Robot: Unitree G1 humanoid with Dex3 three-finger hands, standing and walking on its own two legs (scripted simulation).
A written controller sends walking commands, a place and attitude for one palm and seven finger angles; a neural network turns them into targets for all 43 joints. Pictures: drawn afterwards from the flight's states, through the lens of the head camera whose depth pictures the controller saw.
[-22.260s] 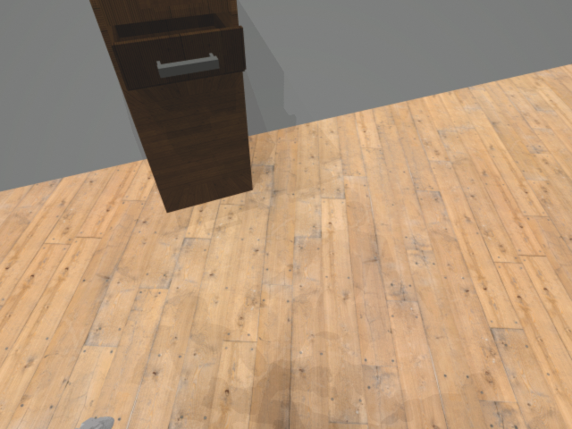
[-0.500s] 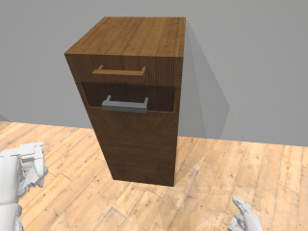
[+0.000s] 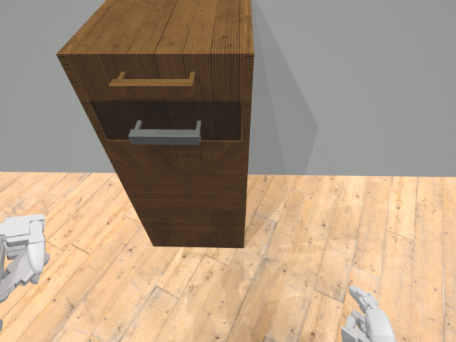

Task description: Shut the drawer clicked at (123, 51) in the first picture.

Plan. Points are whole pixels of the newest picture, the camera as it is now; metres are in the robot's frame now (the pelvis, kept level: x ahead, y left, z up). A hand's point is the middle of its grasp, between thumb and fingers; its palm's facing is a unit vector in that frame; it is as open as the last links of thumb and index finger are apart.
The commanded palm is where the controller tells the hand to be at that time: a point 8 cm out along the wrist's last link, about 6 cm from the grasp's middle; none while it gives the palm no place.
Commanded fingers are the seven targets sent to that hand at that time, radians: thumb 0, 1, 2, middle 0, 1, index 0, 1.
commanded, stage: step back with the hand held close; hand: left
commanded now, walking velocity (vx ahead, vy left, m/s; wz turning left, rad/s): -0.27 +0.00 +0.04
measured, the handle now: (167, 130) +0.61 +0.20 +0.00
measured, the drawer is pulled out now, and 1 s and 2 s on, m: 0.00 0.00 0.00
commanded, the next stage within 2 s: stop stepping back and stand still in 0.94 s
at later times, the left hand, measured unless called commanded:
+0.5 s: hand (1, 321) +0.12 +0.24 +0.16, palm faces +0.42 -0.75 -0.50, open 3.2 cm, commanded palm +0.05 +0.28 +0.18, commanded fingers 0.00 0.90 0.90 -1.40 -1.60 -1.40 -1.60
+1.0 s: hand out of the picture +0.01 +0.24 +0.17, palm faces +0.43 -0.80 -0.41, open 3.2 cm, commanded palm -0.04 +0.27 +0.18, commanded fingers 0.00 0.90 0.90 -1.40 -1.60 -1.40 -1.60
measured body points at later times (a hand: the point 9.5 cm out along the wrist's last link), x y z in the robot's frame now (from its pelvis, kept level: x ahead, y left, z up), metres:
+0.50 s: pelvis -0.07 -0.01 -0.02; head -0.06 +0.00 +0.43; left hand +0.09 +0.28 +0.19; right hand +0.10 -0.24 -0.09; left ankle +0.01 +0.09 -0.74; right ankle +0.00 -0.14 -0.74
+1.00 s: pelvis -0.17 -0.01 -0.02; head -0.16 +0.02 +0.43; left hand -0.02 +0.28 +0.19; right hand +0.02 -0.21 -0.08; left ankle +0.00 +0.10 -0.74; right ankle -0.27 -0.14 -0.74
